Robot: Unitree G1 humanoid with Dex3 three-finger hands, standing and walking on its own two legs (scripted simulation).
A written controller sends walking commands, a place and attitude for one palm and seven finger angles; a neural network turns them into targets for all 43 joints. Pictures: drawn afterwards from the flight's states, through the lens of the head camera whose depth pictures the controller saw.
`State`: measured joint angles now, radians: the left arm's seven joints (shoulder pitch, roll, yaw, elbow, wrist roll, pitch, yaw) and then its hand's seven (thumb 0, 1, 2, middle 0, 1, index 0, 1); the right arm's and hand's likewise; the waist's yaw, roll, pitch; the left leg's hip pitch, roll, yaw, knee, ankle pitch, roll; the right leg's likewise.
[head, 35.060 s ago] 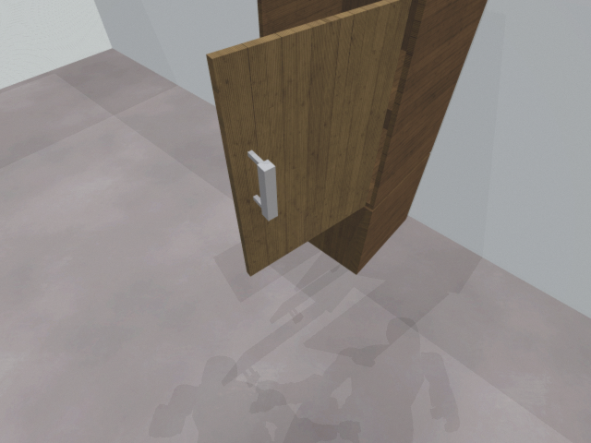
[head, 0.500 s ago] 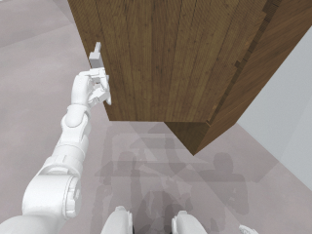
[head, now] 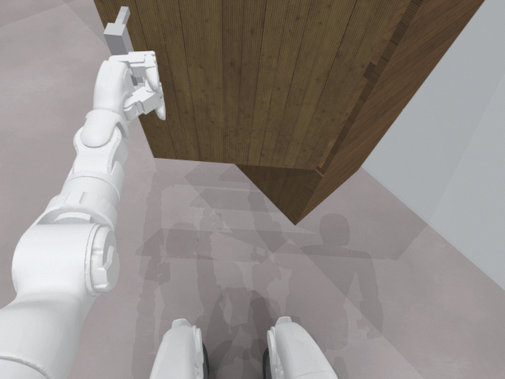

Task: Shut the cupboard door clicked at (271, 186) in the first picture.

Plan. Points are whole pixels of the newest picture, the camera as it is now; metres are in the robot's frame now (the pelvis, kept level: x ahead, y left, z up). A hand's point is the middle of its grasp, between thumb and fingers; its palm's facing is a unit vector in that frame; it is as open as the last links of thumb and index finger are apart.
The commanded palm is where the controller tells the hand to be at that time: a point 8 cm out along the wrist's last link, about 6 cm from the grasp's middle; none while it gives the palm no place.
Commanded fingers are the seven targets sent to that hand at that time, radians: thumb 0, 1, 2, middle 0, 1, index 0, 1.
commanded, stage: push the door shut along its arc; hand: left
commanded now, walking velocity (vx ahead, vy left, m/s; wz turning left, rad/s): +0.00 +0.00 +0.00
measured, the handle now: (132, 59) +0.61 +0.14 +0.09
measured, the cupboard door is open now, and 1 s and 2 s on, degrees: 46 37 37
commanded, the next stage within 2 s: pull the fist back off the door in 0.58 s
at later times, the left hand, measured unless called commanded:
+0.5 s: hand (190, 64) +0.59 +0.04 +0.10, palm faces -0.32 -0.95 -0.02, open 3.1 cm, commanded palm +0.60 +0.08 +0.09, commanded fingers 0.00 0.90 0.90 -1.30 -1.50 -1.30 -1.50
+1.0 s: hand (196, 62) +0.61 +0.04 +0.08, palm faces +0.05 -1.00 -0.04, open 3.0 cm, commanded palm +0.57 +0.08 +0.09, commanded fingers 0.00 0.90 0.90 -1.30 -1.50 -1.30 -1.50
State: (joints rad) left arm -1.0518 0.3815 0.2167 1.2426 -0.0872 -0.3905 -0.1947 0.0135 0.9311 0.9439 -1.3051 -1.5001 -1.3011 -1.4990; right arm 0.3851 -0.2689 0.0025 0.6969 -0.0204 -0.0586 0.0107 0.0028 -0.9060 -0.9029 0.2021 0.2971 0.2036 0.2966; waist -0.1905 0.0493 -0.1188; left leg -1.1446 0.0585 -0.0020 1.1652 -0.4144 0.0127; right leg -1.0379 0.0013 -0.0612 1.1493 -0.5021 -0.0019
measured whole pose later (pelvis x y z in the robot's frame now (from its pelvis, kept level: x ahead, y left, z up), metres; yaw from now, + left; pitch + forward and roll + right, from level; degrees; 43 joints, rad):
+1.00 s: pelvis +0.02 -0.01 +0.00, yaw -2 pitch +28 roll -3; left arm -1.18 0.35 0.36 1.23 0.10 -0.31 0.17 0.00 0.86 0.90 -1.30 -1.50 -1.29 -1.50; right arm 0.47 -0.21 0.01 0.65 -0.10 -0.01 0.11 0.00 -0.91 -0.90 0.20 0.30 0.20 0.30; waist -0.26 0.08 -0.13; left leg -1.22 0.09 0.00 1.17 -0.45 -0.01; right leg -1.12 0.04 -0.05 1.15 -0.52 -0.02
